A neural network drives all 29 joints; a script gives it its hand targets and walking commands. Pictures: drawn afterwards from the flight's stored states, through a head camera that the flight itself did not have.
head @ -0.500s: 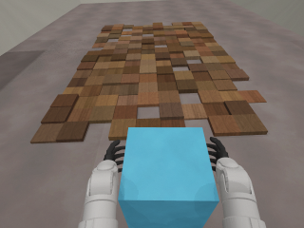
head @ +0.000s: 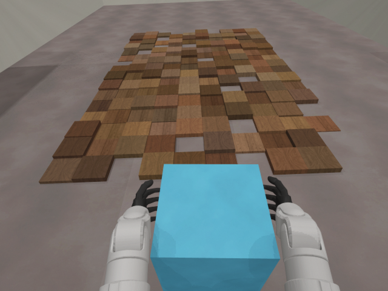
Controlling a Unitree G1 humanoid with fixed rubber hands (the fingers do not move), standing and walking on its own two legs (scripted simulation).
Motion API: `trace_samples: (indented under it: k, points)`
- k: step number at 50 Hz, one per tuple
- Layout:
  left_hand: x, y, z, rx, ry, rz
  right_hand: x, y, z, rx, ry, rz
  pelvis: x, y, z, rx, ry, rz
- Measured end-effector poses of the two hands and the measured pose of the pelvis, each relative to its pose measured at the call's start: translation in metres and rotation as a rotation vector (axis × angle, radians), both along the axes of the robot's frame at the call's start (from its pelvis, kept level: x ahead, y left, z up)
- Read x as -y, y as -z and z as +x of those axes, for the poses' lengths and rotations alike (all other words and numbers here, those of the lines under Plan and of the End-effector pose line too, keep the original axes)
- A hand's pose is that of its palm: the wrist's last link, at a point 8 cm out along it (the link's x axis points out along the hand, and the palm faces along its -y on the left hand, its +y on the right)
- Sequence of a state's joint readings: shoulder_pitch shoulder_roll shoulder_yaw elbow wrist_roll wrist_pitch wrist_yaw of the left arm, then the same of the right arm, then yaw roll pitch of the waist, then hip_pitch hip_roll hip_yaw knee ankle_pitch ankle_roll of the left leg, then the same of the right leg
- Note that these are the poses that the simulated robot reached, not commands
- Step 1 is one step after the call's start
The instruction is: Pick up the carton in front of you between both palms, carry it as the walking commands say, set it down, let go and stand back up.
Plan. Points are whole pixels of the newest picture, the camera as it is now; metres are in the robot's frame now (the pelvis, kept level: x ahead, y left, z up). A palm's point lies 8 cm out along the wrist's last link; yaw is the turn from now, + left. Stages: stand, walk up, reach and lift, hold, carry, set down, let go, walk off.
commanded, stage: hold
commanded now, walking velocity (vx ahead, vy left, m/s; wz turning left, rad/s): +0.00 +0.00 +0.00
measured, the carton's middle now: (210, 233) +0.28 +0.00 -0.02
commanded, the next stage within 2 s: carry in 0.22 s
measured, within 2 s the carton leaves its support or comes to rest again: neither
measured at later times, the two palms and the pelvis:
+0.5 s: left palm (137, 194) +0.32 +0.16 +0.06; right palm (273, 189) +0.33 -0.14 +0.07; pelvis +0.05 +0.01 -0.02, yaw +1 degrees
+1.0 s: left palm (145, 129) +0.57 +0.19 +0.07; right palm (246, 128) +0.56 -0.11 +0.07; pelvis +0.29 +0.04 -0.02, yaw -3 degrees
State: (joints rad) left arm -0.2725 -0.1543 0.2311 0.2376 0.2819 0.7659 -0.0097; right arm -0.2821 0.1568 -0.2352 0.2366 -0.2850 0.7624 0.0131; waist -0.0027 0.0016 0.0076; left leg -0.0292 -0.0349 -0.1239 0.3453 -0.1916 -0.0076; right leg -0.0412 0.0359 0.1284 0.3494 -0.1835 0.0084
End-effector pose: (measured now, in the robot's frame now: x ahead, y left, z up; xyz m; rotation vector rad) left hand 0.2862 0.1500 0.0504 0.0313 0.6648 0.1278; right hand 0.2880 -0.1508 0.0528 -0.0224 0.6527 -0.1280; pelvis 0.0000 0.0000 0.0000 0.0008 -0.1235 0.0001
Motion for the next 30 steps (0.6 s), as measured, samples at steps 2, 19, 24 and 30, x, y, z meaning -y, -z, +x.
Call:
trace_samples:
  k: [2, 19, 24, 30]
  points:
    - [0.0, 0.0, 0.0, 0.0, -0.001, -0.001, 0.0, 0.0, 0.0, 0.0, 0.001, 0.001, 0.0, 0.0, -0.001, 0.001, 0.0, 0.0]
    - [-0.003, -0.007, 0.014, 0.05, -0.022, -0.011, -0.003, -0.007, 0.016, 0.05, 0.005, 0.018, -0.001, 0.008, 0.011, -0.128, -0.009, -0.003]
    - [-0.009, -0.014, 0.033, 0.06, -0.044, -0.033, -0.009, -0.015, 0.038, 0.06, 0.007, 0.034, -0.005, 0.015, 0.038, -0.17, -0.018, -0.01]
    - [-0.016, -0.013, 0.073, 0.011, -0.044, -0.039, -0.017, -0.014, 0.076, 0.011, 0.022, 0.045, -0.009, 0.022, 0.086, -0.213, 0.016, 0.001]
